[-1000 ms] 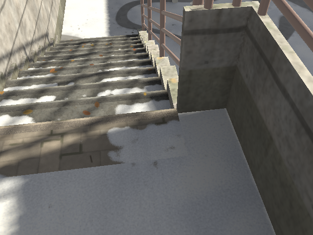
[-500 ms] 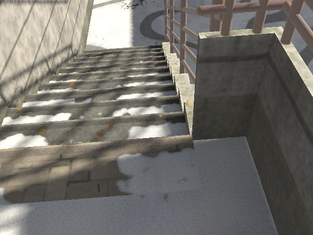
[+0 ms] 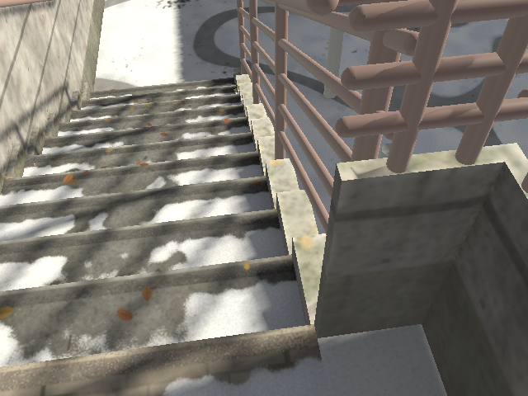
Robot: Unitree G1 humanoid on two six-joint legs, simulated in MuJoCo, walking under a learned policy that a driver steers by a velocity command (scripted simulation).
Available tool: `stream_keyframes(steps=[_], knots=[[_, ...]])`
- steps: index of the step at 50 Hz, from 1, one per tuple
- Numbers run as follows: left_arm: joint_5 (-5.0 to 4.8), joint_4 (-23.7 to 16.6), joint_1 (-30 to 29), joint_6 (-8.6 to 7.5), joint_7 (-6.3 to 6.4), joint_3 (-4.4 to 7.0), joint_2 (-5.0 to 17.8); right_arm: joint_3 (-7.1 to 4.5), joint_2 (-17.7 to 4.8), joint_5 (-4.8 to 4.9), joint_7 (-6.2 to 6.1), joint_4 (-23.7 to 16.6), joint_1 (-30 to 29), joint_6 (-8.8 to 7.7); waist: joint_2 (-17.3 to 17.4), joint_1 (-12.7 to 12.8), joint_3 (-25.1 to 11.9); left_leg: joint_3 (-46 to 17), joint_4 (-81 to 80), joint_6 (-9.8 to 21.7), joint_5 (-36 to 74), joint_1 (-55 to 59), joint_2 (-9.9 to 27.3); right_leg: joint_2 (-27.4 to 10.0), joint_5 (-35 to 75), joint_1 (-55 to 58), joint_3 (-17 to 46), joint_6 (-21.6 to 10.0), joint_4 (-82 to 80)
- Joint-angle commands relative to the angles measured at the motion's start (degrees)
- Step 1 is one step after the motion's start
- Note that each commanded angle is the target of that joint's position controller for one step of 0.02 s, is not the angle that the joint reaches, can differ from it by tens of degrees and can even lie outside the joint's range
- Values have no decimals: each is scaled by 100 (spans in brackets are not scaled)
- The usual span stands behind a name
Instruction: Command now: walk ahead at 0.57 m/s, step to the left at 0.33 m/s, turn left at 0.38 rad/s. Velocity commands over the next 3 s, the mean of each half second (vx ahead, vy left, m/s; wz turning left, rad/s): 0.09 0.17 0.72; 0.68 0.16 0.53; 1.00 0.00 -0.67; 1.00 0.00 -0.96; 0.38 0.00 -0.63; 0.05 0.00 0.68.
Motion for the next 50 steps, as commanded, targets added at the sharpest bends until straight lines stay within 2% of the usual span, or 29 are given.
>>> stream_keyframes(steps=[1, 2, 3, 4, 5, 6, 8, 10, 14, 17, 20, 21, 22, 24, 27, 29, 30, 32, 34, 35, 36, 37, 38, 41, 42, 43, 44, 46, 50], knots=[[268, 379, 3148, -54, -81, 187, 721, -291, -1541, -280, 366, -765, -1863, -107, 465, 2037, -55, -397, 853, 691, 3341, -3636, 519, 248, 127, 4694, -305, 244, 217], [207, 794, 4598, -220, 56, 417, 1331, -179, -1211, -257, 496, -657, -1642, 38, -235, 2369, -228, -705, 2106, 247, 2249, -3884, 376, -349, 807, 5646, 330, -140, -247], [133, 349, 2749, -71, 208, 328, 1632, -218, -776, 144, 395, -1418, -2540, -419, -937, 1477, -258, -933, 2880, 115, 4443, -3308, 590, -231, 3585, 4409, 47, -854, -667], [-572, 425, 3906, -343, 274, 361, 1699, 237, 201, 460, 73, -1402, -1202, -747, -2436, 1741, -2562, -1319, 5455, -1653, 5, -4514, 228, -2057, 6277, 6914, 1882, -2658, -793], [-296, 741, 4259, -360, 364, 203, 913, 320, 105, 287, 68, -1896, -1881, -624, -1884, 1875, -3149, -1427, 6949, -2007, -3978, -5713, 149, -3377, 5272, 7415, 4384, -3151, -1312], [-100, 548, 2959, -459, 483, 342, 1045, 278, -521, 298, -69, -2051, -2577, -441, -612, 1663, -836, -1530, 6914, -1818, -3316, -6088, 716, -2753, 3990, 5494, 3969, -2450, -1641], [52, 61, 1025, -497, 534, 140, 570, 69, -955, 70, -554, -1874, -1691, -50, 18, 689, -924, -1275, 5558, -1120, -1892, -3480, 1142, -2080, 2353, 2304, 1637, -1679, -2412], [-30, -109, 356, -688, 766, 119, 533, 34, -155, -14, -584, -1761, -738, -62, -255, -262, -426, -607, 4468, -845, -780, -1921, 1162, -1087, 2557, 808, -226, -618, -2434], [19, -897, -81, -834, 845, 500, 1268, 142, -397, 63, 204, -1576, -1089, 365, -525, 196, -627, -287, 2463, -1079, 651, -2178, 1235, -990, 2926, 2547, -1175, -552, -2590], [398, -679, 457, -533, 752, 559, 1292, -69, -873, -4, 209, -1420, -997, 481, -451, 210, -479, -819, 1879, -634, 1197, -2034, 1283, -2031, 1053, 2917, -874, -595, -2226], [493, -440, 1366, -555, 574, 399, 814, -546, -1707, -128, -17, -1380, -842, 186, 895, 385, -668, -1008, 1151, 638, 3258, -1040, 623, -1251, -1165, 2588, -1447, -3, -326], [254, -803, 1701, -595, 438, 248, 337, -743, -2326, -31, -155, -1648, -639, 34, 2455, 580, -1439, -3259, 417, 2094, 5070, 419, 1345, 111, -3873, 1037, -1781, 473, 1631], [101, -1097, 595, -582, 195, 209, 577, -664, -2085, 60, -263, -1713, -674, -136, 1566, -10, -1829, -3910, 127, 1846, 3147, 1129, 1433, 459, -3914, 59, -388, 270, 2186], [13, -839, 31, -544, 184, 261, 813, -492, -1516, 422, -380, -1576, -1010, -182, 990, -34, -819, -3644, 25, 1419, 1738, 109, 1358, 448, -3283, -581, 250, -29, 3421], [206, -516, 991, -591, 414, 250, 846, -153, -885, 223, 54, -1874, -1745, 109, 155, 784, -650, -3776, -127, 1561, 3099, -2199, 1594, 144, -3012, 1082, 546, -168, 3322], [283, -179, 2039, -434, 263, 272, 818, -74, -950, 65, 151, -2314, -2749, 245, -238, 1380, -453, -2940, -603, 977, 2638, -3921, 784, 261, -2191, 3418, -127, -67, 692], [-578, 244, 1463, 249, 716, 608, 1336, -409, -1278, 29, 184, -2605, -2838, 448, 568, 556, -576, -2128, 385, 513, 3710, -2651, 162, 604, -1598, 2723, -359, 31, -104], [-571, 412, 2138, 705, 952, 618, 1359, -257, -989, 201, 300, -2677, -2501, 663, 920, 679, -999, -2541, 704, 207, 2544, -3001, -19, 408, -900, 4061, 163, -55, -1439], [-224, 418, 2526, 718, 928, 683, 1811, -83, -308, 176, 180, -2821, -1675, 804, -1120, 428, -1288, -1609, 3512, -267, -1269, -4631, -409, -2768, -634, 5342, 2615, -726, -2407], [-92, 531, 2356, 840, 978, 790, 2077, -33, -683, 61, 216, -3131, -1814, 912, -1299, 573, -818, -1274, 4320, -336, -777, -5014, 243, -3585, -509, 4216, 3960, -1695, -3195], [91, -480, -704, 619, 446, 377, 633, -7, -433, 520, -73, -2824, -1208, 714, -2217, -431, -179, -1465, 4953, -162, -72, -3726, 795, -1954, -4445, 1493, 2876, -949, -2870], [-156, -971, -2100, 503, 233, 261, 545, -127, -890, 367, -66, -2495, -378, 668, -2368, -1079, -223, -1117, 4822, -154, 34, -1994, 510, -1305, -3326, -119, 1347, -366, -3383], [-130, -978, -1952, 422, 143, 290, 766, -274, -1274, 342, -74, -2312, 16, 708, -1803, -1148, -454, -551, 3686, -180, 61, -710, 556, -767, -2958, -396, 404, -54, -3263], [125, -275, 213, 366, 267, 335, 947, -223, -822, 284, -199, -1884, 433, 408, 1131, -700, -337, 602, 1490, -323, -533, 558, -360, 188, -1772, 362, -879, -505, 405], [47, -507, -37, 307, 199, 193, 525, -120, -748, 79, -213, -2074, 394, 269, 1890, -764, -142, -1628, 1148, 125, -1420, 653, 626, 325, -2346, -1007, -559, -487, 2788], [40, -994, -396, 210, 188, 40, 145, 18, -900, 164, -233, -2431, 153, 148, 2183, -421, -36, -3991, 384, 561, -836, 430, 1646, 737, -2812, -2283, 81, -455, 3668], [167, -1544, -868, 127, 147, 13, 229, -234, -1537, 243, -356, -2503, 121, 106, 1354, -451, -254, -5880, -601, 1115, -1726, 512, 2665, 386, -2231, -3176, 573, -229, 3878], [109, -1363, -884, 119, 150, 137, 699, -290, -1594, 81, -486, -2386, -122, 68, -229, -260, 86, -4859, -297, 821, -1708, -30, 2566, -32, -1185, -2941, 828, 28, 3543], [-86, -1109, -128, 369, -29, 258, 911, -127, -1189, 139, -472, -2253, -431, -78, 720, -64, 384, -2227, -657, -189, 699, -886, 1635, 483, -47, -1638, 970, 85, 2212]])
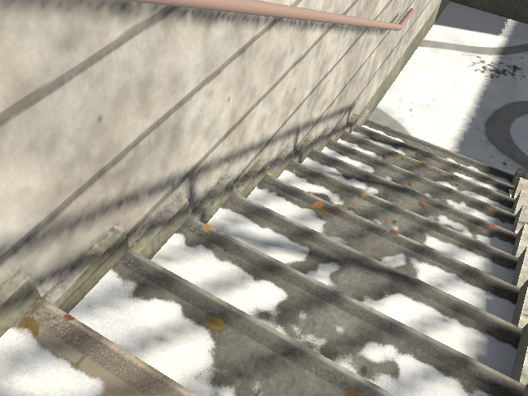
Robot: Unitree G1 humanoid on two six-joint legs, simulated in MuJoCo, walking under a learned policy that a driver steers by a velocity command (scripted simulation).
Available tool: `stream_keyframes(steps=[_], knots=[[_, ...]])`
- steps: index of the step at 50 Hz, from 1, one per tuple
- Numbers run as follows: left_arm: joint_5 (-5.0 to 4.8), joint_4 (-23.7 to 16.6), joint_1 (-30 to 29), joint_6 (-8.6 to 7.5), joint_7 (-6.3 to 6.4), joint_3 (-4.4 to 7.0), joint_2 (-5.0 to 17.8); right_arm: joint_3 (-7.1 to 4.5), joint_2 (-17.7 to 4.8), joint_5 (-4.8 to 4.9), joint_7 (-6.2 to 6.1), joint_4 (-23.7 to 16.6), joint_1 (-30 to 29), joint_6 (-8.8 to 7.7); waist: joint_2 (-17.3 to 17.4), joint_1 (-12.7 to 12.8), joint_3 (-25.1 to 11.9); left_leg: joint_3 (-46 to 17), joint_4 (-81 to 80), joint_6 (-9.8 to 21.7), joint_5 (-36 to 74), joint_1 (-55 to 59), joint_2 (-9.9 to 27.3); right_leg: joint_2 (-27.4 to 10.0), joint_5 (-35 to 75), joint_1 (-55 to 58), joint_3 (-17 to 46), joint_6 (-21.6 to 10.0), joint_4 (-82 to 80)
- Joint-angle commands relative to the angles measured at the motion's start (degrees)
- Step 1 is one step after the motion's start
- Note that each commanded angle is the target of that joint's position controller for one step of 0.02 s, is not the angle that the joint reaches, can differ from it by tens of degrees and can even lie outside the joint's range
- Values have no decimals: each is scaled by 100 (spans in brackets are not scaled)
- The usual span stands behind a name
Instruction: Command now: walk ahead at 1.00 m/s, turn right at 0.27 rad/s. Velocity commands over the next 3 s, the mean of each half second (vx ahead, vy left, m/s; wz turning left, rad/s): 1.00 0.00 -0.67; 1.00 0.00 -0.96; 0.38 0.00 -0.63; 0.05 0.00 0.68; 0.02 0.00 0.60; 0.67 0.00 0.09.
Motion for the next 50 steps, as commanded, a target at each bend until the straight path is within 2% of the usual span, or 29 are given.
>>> stream_keyframes(steps=[1, 4, 6, 9, 10, 11, 12, 13, 14, 15, 18, 20, 22, 26, 29, 32, 34, 36, 37, 38, 39, 40, 41, 42, 44, 47, 48, 49, 50], knots=[[-146, -608, -662, 21, -170, 208, 764, -251, -957, 71, -63, -324, -15, -264, 879, -20, 727, -1328, -2536, -116, 1787, 204, 1470, 100, 715, -779, 62, 47, -1055], [-144, -601, -913, -13, -328, 70, 437, -245, -959, 95, -85, -65, 194, -408, 757, -80, 573, -66, -2868, -284, 3781, 421, 1143, 137, 1204, 442, -870, -229, -1913], [-161, -423, -634, -14, -417, 142, 603, -219, -965, 23, -21, -96, -84, -448, 718, 129, 364, 701, -2640, -373, 5465, 258, 939, 443, 1475, 1697, -1387, -510, -2144], [-136, 425, 2423, 181, -173, 462, 1243, -370, -1415, 37, -241, -380, -1419, -419, 1260, 1916, -732, 982, 684, -693, 9799, -522, 1444, 736, 551, 4572, -1408, -988, -925], [-194, 584, 3519, 238, -123, 609, 1594, -436, -1551, 107, -280, -531, -2127, -317, 944, 2654, -843, 838, 2991, -568, 9000, -1266, 1190, 612, -504, 5482, -1158, -1415, -1995], [-410, 660, 3432, 212, -96, 632, 1422, -419, -1068, 78, -318, -460, -2490, -158, -653, 2777, -188, 881, 6127, -488, 2955, -2198, 13, 29, -191, 5540, -89, -1768, -4403], [-296, 390, 1892, 105, -124, 409, 1315, -35, 134, -96, -381, -721, -1773, -143, -1241, 971, 724, 108, 7331, -390, -81, -3592, 124, -303, 3346, 4588, 765, -1511, -2980], [-347, -85, 1485, 23, -66, 352, 1279, 32, 45, -130, -304, -982, -931, -151, -276, 288, -336, -644, 6821, -568, -6, -3818, 232, -878, 4647, 5067, 2216, -2144, -3144], [-280, -134, 1533, 18, 41, 367, 1206, -34, -536, -244, -258, -1068, -733, -253, 427, 234, -573, -981, 5522, -551, 456, -3629, 412, -1198, 2378, 4554, 3185, -2407, -4293], [-194, -192, 1140, -26, 126, 354, 1132, -99, -817, -181, -258, -1097, -1083, -209, 458, 39, 110, -1096, 4547, -646, 539, -3510, 717, -1231, 887, 3517, 3301, -2343, -4828], [-167, -163, 1152, -188, 118, 278, 1199, -121, -1041, -186, -255, -1081, -1863, 149, 447, 107, 809, -615, 2460, -884, 709, -2600, 933, -526, 914, 1903, 2476, -2020, -4888], [-188, 11, 1617, -183, 92, 386, 1456, 36, -643, -213, -77, -1094, -2037, 229, 119, 345, 308, -180, 2047, -801, 951, -1755, 793, -331, 2058, 1854, 2014, -1884, -4819], [-196, 10, 1701, -182, 79, 349, 1334, -22, -659, -142, -5, -781, -1799, 144, 197, 415, -118, -178, 2229, -542, 2679, -1411, 816, -196, 2652, 2147, 1611, -1674, -4271], [-168, 327, 2876, -145, 284, 401, 1317, -138, -802, -105, 46, -1241, -3644, -49, 99, 1398, 318, -940, 1343, -558, 2712, -4779, 843, -361, 1943, 5118, 2803, -1788, -3198], [-254, 263, 2132, -112, 304, 293, 996, -3, -311, 64, 257, -1186, -3104, -109, 24, 1076, 90, -544, -354, -589, 4806, -1157, 365, 400, -24, 2524, 2032, -1167, -3191], [-85, 362, 1904, -21, 405, 315, 1019, -194, -518, 297, 142, -754, -1960, -28, -467, 490, 243, -977, -908, -707, 4680, 294, 670, 397, -669, 2433, 2194, -987, -2290], [-19, 364, 1548, 116, 486, 349, 1191, -388, -787, 224, -54, -216, -210, -13, 12, -487, -105, -799, -1934, -783, 5258, 1594, 875, 754, -343, 2627, 1718, -882, 225], [-158, 221, 1286, 99, 429, 271, 647, -481, -1095, -70, -35, 225, 963, -38, 857, -901, -273, -1305, -860, -620, 4375, 3062, 1603, 1170, -3264, 664, 1133, -764, 4186], [-317, -81, 2193, 37, 403, 103, 106, -332, -919, -230, 73, 188, 671, -93, 2116, 172, -558, -1198, 1456, -1177, 7489, 3859, 2167, 733, -3692, -973, 752, -755, 5141], [-377, 120, 3176, -33, 481, 125, 141, -519, -1235, -123, 36, 80, 411, -104, 2562, 500, -1316, -2703, 468, -883, 5818, 3716, 2918, 285, -2720, -1227, 362, -627, 5126], [-204, 120, 2632, 6, 443, 122, 272, -619, -1417, 20, -52, 87, -14, -172, 2741, 435, -1095, -4196, -1189, -22, 1647, 2502, 3339, 182, -1924, -1468, -76, -493, 4991], [108, 167, 1324, 139, 357, 268, 931, -418, -761, 105, 16, -9, -453, -180, 1114, 213, 72, -3350, -1740, 22, -718, 856, 2628, -259, -1210, -1054, 105, -552, 3967], [64, -89, 681, 241, 262, 278, 903, -365, -752, 67, 55, 64, -715, -289, 1447, 180, 861, -3255, -1485, 297, 290, -338, 2802, -282, -1019, -1008, 182, -487, 3625], [-18, -23, 550, 312, 172, 296, 903, -275, -469, 30, 72, 220, -809, -368, 805, 425, 1323, -2311, -1082, -121, 848, -1041, 2298, -520, 59, -865, 744, -469, 2097], [-118, 52, 556, 361, -28, 229, 525, -248, -358, 84, 5, 494, -465, -399, 1071, 684, 1277, -1741, -1096, -207, 571, -1625, 2086, -406, 1013, -488, 626, -236, 784], [39, 51, 240, 330, -75, 281, 631, -364, -831, 89, -22, 773, -59, -505, 1293, 523, 585, -1278, -716, -124, 2595, -689, 2365, -108, 1609, -434, -87, -470, 637], [-2, 61, 89, 333, -78, 293, 630, -346, -781, 96, -16, 796, 102, -522, 1033, 502, 623, -1029, -630, -342, 2997, -537, 2404, -80, 1619, -561, -225, -597, 580], [-22, 126, -113, 186, -158, 276, 549, -215, -189, 126, -64, 972, 153, -558, 454, 558, 841, -470, -190, -606, 1495, -630, 1877, -210, 3326, -490, 201, -783, -732], [-19, 133, -429, 155, -220, 257, 469, -223, -295, 39, -106, 1019, 336, -605, 709, 343, 872, -158, -274, -654, 1202, -436, 1781, 15, 3650, -405, -427, -793, -1120]])
Over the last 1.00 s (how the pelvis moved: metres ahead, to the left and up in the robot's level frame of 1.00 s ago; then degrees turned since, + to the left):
0.26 0.27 -0.01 38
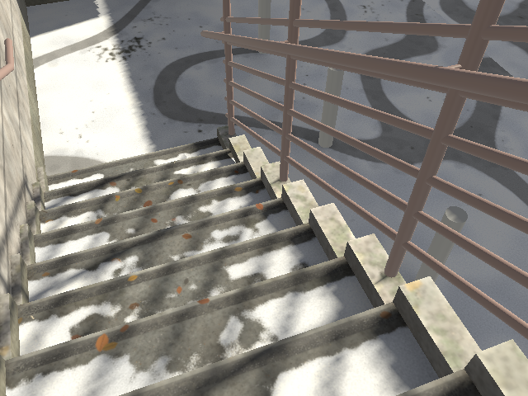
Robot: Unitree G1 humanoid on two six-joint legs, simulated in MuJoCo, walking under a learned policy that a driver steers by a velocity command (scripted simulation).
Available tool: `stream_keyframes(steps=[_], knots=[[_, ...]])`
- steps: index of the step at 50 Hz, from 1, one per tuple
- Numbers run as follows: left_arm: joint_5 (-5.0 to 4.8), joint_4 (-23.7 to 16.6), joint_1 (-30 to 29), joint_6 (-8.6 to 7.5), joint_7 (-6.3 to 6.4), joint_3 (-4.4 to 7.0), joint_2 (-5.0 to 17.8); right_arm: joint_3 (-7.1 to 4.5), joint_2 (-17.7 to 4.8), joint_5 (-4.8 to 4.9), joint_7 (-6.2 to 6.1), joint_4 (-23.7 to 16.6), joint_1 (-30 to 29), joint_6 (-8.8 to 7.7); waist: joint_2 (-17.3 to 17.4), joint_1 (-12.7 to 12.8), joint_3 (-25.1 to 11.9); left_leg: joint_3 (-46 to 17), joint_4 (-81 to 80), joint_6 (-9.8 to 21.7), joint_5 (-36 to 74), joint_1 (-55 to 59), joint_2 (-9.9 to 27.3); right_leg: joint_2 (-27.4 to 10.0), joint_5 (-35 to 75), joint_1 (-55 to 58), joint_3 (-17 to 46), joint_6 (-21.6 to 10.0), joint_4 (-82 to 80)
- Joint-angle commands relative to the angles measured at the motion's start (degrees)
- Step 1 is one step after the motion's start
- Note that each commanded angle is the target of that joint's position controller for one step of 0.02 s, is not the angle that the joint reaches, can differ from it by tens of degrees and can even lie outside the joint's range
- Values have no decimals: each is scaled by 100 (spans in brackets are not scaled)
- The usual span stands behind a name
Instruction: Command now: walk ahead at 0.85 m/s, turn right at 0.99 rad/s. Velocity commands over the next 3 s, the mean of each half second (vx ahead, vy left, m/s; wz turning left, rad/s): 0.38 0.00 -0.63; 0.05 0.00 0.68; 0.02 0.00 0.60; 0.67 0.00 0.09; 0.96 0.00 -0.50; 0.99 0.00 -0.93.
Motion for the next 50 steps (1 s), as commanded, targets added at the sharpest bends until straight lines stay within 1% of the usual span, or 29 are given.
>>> stream_keyframes(steps=[1, 5, 6, 7, 8, 9, 10, 11, 12, 13, 14, 16, 18, 20, 21, 22, 23, 25, 28, 33, 35, 37, 38, 39, 40, 43, 45, 48, 50], knots=[[10, -171, -514, -153, -206, -30, -26, 3, -254, -83, -109, -287, -376, -201, 581, 333, 762, -838, -1174, -244, 2224, -863, 1153, -103, 2006, 392, -232, -170, -1498], [-24, -185, -1152, -212, -240, -236, -503, 96, -202, -72, -220, -46, 303, 60, 308, -253, 774, 84, -92, -183, 4011, -575, 1094, 316, 2072, 2105, -1665, 55, -3312], [763, 186, -241, -365, -538, -175, -219, 140, -974, -765, -71, 220, 931, -76, 639, 231, 711, 54, 62, -955, 4641, -1115, 1049, 23, 1440, 3524, -1127, 140, -3291], [731, 659, 970, -396, -476, 95, 360, -67, -1522, -691, 39, -109, 149, -171, 888, 714, 474, 64, 476, -1363, 5264, -1120, 910, 199, 874, 4402, -1359, 208, -3378], [602, 1371, 2802, -425, -201, 301, 905, -197, -1611, -659, 120, -261, -162, -149, 165, 1072, 180, 454, 1642, -2106, 4740, -1725, 358, 449, 1715, 6464, -1520, 182, -4050], [656, 2052, 4128, -566, -179, 332, 814, -129, -1590, -596, 220, -604, -1131, 4, -1319, 2010, -21, -92, 5259, -2218, 1574, -3683, 187, -208, 1893, 8552, -489, -689, -4737], [519, 2252, 4775, -587, -75, 374, 1297, 66, -582, -643, 439, -848, -936, 29, -1558, 1882, -1935, -964, 7144, -1954, -973, -3972, -229, -910, 4546, 9954, 475, -1459, -2798], [625, 2048, 4971, -696, -15, 372, 1510, 149, -110, -447, 484, -1390, -687, -158, 146, 1635, -2688, -2000, 7144, -2010, -1343, -5061, -119, -2247, 5481, 10690, 2152, -2533, -2173], [697, 1757, 3555, -809, 15, 268, 1104, 204, -315, -112, 382, -1686, -1333, -226, 878, 1436, -1471, -2095, 6233, -1481, -954, -5769, 152, -2275, 4331, 8835, 2350, -2210, -2865], [555, 1320, 2295, -829, -136, 184, 898, 187, -353, -109, 159, -1732, -1147, -241, 857, 730, -774, -1884, 5540, -910, -625, -5115, 278, -2006, 3534, 6684, 1990, -1981, -3332], [96, 647, 441, -892, -304, -145, 160, 231, -424, -319, -22, -1732, -985, -106, 1039, -79, -92, -2217, 3433, -728, 926, -4527, 768, -2116, 1987, 4080, 2045, -1756, -4253], [76, 407, 460, -898, -312, -147, 268, 63, -921, -256, -20, -1219, -759, 105, 588, -254, 89, -1625, 2287, -783, 2196, -1787, 884, -1703, 2866, 1384, 1218, -1843, -4774], [342, 659, 1257, -943, -347, -85, 476, 412, -70, -229, 336, -1017, -209, 227, 824, -425, -372, -1512, 2139, -812, 3884, -640, 875, -1115, 2785, 676, 707, -1438, -4017], [278, 696, 1377, -1045, -277, -82, 424, 293, -308, -386, 499, -857, -303, 198, 586, -227, -239, -1775, 1344, -812, 4580, -805, 843, -913, 1571, 978, 375, -981, -3758], [161, 847, 1558, -1050, -190, -143, 226, 229, -451, -456, 445, -849, -478, 183, 596, -106, -279, -1941, 544, -769, 4748, -1316, 956, -988, 761, 1613, 253, -849, -3460], [-554, 961, 1635, -825, 175, -98, -40, 165, -242, 138, 106, -736, -1164, 409, 1086, 130, -692, -1418, -205, -306, 5873, -986, 406, -704, -357, 2137, 3, -393, -3100], [244, 1068, 2140, -916, -72, -376, -169, 304, -76, -429, 331, -895, -1093, 270, -79, 134, 147, -1977, -144, -637, 5215, -1486, 967, -1252, 40, 2025, 356, -568, -2982], [246, 1078, 2446, -816, -45, -280, -97, 208, -382, -396, 389, -856, -1767, 167, 54, 692, 304, -1929, -1316, -730, 5400, -2499, 995, -1549, -1296, 2919, 749, -745, -2526], [88, 1250, 3223, -627, 287, -299, -85, 322, -105, -458, 274, -1168, -2843, 257, 145, 1361, 303, -1726, -2580, -527, 5260, -3356, 958, -1792, -2263, 3809, 1503, -884, -2109], [206, 1115, 2379, -670, 444, -257, 136, 137, -400, -431, 147, -1130, -2190, 516, -327, 1021, 333, -1215, -2657, -154, 4593, -1743, 706, -2118, -3052, 2626, 1309, -462, -1883], [275, 1148, 2228, -666, 547, -115, 436, -21, -643, -335, 162, -1062, -2019, 503, 60, 937, 369, -877, -3123, 149, 4816, -1068, 504, -2080, -3574, 2569, 796, -84, -1426], [456, 1281, 2178, -612, 409, -223, 198, -452, -1281, -276, 42, -734, -490, 385, 300, 123, -695, -798, -2778, 888, 6772, 1572, 416, -1427, -3841, 1923, -478, 679, 966], [418, 906, 2705, -607, 241, -311, -415, -618, -2057, -307, 9, -744, 8, 359, 1810, 372, -2498, -2462, -1368, 2240, 8988, 3856, 1632, -387, -6759, 819, -1583, 1368, 4068], [-9, 255, 1350, -613, 102, -248, -126, -563, -1917, -377, 126, -664, 820, 236, 1607, -467, -2526, -3105, -1501, 2276, 9361, 4390, 2003, -33, -7002, -582, -1032, 1437, 5582], [-238, -478, 38, -718, 102, -207, 156, -491, -1635, -385, 221, -730, 1047, 108, 1614, -889, -1649, -3458, -1832, 2082, 8594, 3869, 2264, -60, -6939, -1929, -713, 1419, 5663], [156, -456, 969, -747, 425, -319, 184, -312, -1234, -321, 468, -889, 78, 38, 895, 127, -474, -3138, -2094, 2043, 6891, 426, 2164, -490, -5811, -1293, -190, 1051, 5043], [140, -559, 1521, -496, 497, -507, -300, -110, -934, -366, 449, -1110, -748, 49, 906, 758, -51, -3237, -2737, 2037, 5452, -1478, 1744, -361, -4300, -597, -162, 958, 4758], [189, -840, 1609, -409, 293, -537, -211, 21, -855, -161, 141, -1351, -1167, -123, 848, 888, -393, -3047, -2487, 1476, 4860, -1785, 609, -213, -2748, -566, -221, 1101, 4011], [101, -1127, 1109, -384, 239, -582, -216, -1, -875, -324, 28, -1214, -654, -149, 570, 534, -473, -3429, -2155, 1439, 5005, -981, 681, -299, -2461, -1306, -19, 1272, 3264]])
Over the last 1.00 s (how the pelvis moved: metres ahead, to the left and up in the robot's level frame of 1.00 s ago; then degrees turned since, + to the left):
0.68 -0.07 -0.20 -50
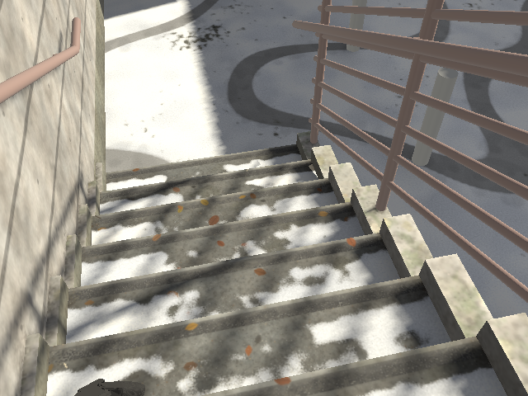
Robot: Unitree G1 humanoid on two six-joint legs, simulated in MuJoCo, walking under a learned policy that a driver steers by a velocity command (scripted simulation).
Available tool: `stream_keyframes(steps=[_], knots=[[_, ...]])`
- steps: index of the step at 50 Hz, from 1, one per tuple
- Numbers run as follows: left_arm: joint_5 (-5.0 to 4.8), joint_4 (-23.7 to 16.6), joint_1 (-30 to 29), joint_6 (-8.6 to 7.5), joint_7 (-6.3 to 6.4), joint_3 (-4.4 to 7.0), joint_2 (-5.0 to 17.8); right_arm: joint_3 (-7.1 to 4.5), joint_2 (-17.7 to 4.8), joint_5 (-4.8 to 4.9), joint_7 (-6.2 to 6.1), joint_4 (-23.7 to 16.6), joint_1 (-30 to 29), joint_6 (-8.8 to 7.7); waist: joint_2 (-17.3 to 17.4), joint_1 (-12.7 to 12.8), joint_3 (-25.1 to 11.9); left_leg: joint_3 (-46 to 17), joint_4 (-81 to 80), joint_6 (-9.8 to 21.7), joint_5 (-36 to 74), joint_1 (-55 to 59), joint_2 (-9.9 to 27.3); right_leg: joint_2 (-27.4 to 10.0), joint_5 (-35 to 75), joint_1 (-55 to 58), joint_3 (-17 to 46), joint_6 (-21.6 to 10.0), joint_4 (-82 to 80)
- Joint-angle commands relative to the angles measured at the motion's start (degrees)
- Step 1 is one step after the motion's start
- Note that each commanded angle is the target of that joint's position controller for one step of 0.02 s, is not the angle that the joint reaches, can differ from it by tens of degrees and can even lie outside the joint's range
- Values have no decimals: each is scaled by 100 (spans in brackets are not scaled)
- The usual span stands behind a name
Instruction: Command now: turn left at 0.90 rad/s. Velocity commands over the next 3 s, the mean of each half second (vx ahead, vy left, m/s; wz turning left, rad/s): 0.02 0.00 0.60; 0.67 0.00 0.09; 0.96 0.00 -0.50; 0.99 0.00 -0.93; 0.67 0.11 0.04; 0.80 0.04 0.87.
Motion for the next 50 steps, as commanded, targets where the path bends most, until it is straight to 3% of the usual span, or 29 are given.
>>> stream_keyframes(steps=[1, 3, 6, 8, 10, 11, 13, 14, 15, 16, 17, 18, 19, 20, 22, 23, 25, 27, 28, 33, 34, 36, 38, 41, 46, 47, 48, 49, 50], knots=[[-32, -325, 689, 83, -78, -5, 289, -104, -648, -22, -184, -421, 191, -158, -144, 162, -151, -1662, -470, 1159, 1885, 304, 1113, -134, 1465, -236, 258, 197, -1751], [69, -428, 302, 222, -176, -89, -48, -81, -659, 79, -154, -494, 91, -69, 56, 124, -81, -2141, -852, 1154, 517, -289, 906, -22, 1369, 810, 50, 213, -3310], [187, -318, 75, 259, -174, 3, 88, -143, -784, 84, 3, -673, -33, 11, 596, -69, -88, -3121, -1113, 1242, -796, 297, 1088, 207, 703, 1256, 235, 115, -4428], [70, -346, -128, 186, -67, 31, 180, -297, -931, 139, 85, -809, -26, 95, 344, -292, -212, -3355, -863, 1372, 222, 1196, 1378, 311, 305, 1092, 295, 88, -5302], [-69, -291, -477, 203, -24, 75, 145, -327, -795, 187, 27, -855, 79, 162, 336, -579, -385, -3504, -732, 1403, 1142, 1758, 1576, 254, 464, 1271, 480, 30, -6336], [-84, -178, -339, 237, -36, 28, -17, -300, -789, 175, -30, -931, 6, 262, 317, -550, -541, -3531, -696, 1350, 1217, 1770, 1550, 222, 681, 1710, 613, -18, -7010], [-204, 155, 450, 221, -77, 266, 261, -229, -775, 150, -51, -1073, -411, 392, 419, -66, -662, -3210, -754, 1199, 1332, 460, 1301, 337, 1392, 3951, 296, -310, -7548], [-243, 291, 1080, 194, -80, 458, 526, -100, -556, 139, -61, -1115, -540, 342, 167, 345, -769, -2944, -579, 920, 899, -757, 920, 233, 1640, 5689, 429, -641, -7570], [-191, 381, 1765, 175, -75, 595, 696, 105, -5, 151, -95, -1165, -442, 308, -426, 601, -1110, -2306, 20, 458, -266, -1985, 294, -450, 2734, 7462, 1133, -1368, -7519], [62, 253, 1984, 118, -91, 745, 1270, 208, 550, 191, -173, -1377, -46, 315, -1599, 401, -1323, -1008, 1632, -322, -2755, -3620, -885, -2088, 5087, 8481, 3055, -3090, -7849], [401, 377, 2348, 66, -140, 717, 1030, 36, 33, 136, -279, -1522, -659, 372, -669, 833, -707, -866, 2537, -681, -3224, -4442, -963, -2408, 4347, 7739, 3884, -3276, -8413], [232, 369, 1963, 64, -256, 620, 701, -67, -200, 47, -414, -1313, -814, 489, -373, 588, -314, -766, 3180, -845, -2497, -4357, -698, -2129, 3805, 6859, 3320, -2805, -8542], [-67, 158, 1068, 83, -397, 452, 255, -155, -452, -23, -497, -1062, -651, 585, -670, 205, -374, -610, 3675, -921, -1797, -3710, -549, -1685, 3409, 5871, 2590, -2377, -8565], [-226, -9, 564, 113, -430, 364, 47, -169, -426, -122, -451, -881, -394, 630, -961, -11, -423, -397, 4548, -986, -1338, -3140, -524, -1319, 3598, 5006, 2075, -2224, -8540], [-56, 34, 403, 75, -377, 394, 332, -18, -138, -298, -214, -875, -145, 636, -709, -362, -404, 108, 6249, -890, -633, -2651, -507, -995, 3721, 3665, 1425, -2154, -8680], [22, 249, 644, -10, -397, 347, 264, 11, -134, -274, -84, -619, 239, 616, -475, -357, -316, 25, 5986, -848, -176, -2694, -247, -778, 1742, 3557, 1174, -1871, -8938], [-31, 784, 1653, -237, -353, 518, 816, 17, -220, -241, 199, -505, 245, 486, -730, 122, 126, 151, 5584, -786, -99, -3528, -16, -828, -1315, 4159, 1635, -1620, -9372], [68, 1140, 2080, -395, -283, 491, 814, 34, -220, -179, 182, -769, -661, 404, -691, 506, 310, -206, 4941, -712, 349, -4602, 239, -1140, -1814, 5149, 2209, -1729, -9265], [76, 1309, 2122, -450, -277, 391, 622, 56, -135, -159, 114, -859, -957, 388, -766, 516, 186, -414, 4550, -681, 757, -4533, 344, -1199, -1605, 5307, 2292, -1779, -9265], [53, 1637, 1931, -538, -353, 235, 660, 129, -208, -227, 146, -941, -1402, 405, -905, 584, 260, -4, 3866, -671, 1287, -3852, 581, -1078, -1321, 4811, 1968, -2056, -9223], [-715, 1557, 2146, -166, -132, 516, 1158, -116, -437, 221, 47, -878, -1758, 688, 107, 356, 38, 265, 2565, -669, 1433, -2739, 821, -1007, -1197, 4718, 1882, -1696, -9393], [-478, 1508, 2164, -34, -133, 583, 1328, -125, -291, 314, 76, -699, -1603, 890, -780, 357, 279, 500, 2697, -612, 1628, -2022, 720, -970, -925, 4375, 1606, -1632, -9398], [-360, 1432, 2153, -3, -154, 548, 936, -163, -245, 262, 69, -629, -1849, 983, -1063, 431, 698, 590, 2415, -557, 1229, -2022, 804, -901, -798, 4443, 1512, -1633, -9415], [-225, 1411, 2336, -55, -129, 599, 850, -226, -266, 157, 50, -594, -2330, 963, -1049, 627, 974, 637, 2009, -446, 666, -2051, 884, -979, -98, 4969, 1516, -1755, -9078], [-189, 1597, 2735, -20, 25, 754, 1177, -261, -379, 57, -69, -538, -2546, 721, -773, 733, 579, 935, 1638, -216, -602, -1536, 713, -1236, 2926, 6019, 1356, -2058, -7817], [-194, 1556, 2458, -9, 37, 768, 1233, -264, -359, 83, -103, -440, -2242, 695, -847, 508, 512, 1058, 1452, -123, -831, -916, 558, -1194, 3942, 5782, 1185, -1972, -7361], [-201, 1505, 1854, -21, 3, 769, 1200, -326, -446, 154, -157, -88, -1082, 639, -793, -106, 132, 1202, 1199, 49, -1077, 719, 343, -861, 4869, 4922, 682, -1730, -6352], [-243, 1400, 1103, -51, -14, 785, 1237, -430, -595, 188, -207, 527, 890, 571, -418, -1182, -483, 1211, 741, 316, -883, 3133, 238, -445, 5005, 3394, 267, -1433, -4393], [-94, 1275, 838, -162, -28, 612, 398, -554, -1190, 155, -218, 922, 1770, 460, 1324, -1338, -350, -511, 308, 697, -1389, 4272, 1377, 530, -304, 1172, 139, -1111, -1932]])
Over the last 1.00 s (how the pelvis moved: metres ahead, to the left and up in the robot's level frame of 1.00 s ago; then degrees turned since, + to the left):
0.44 0.14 -0.28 6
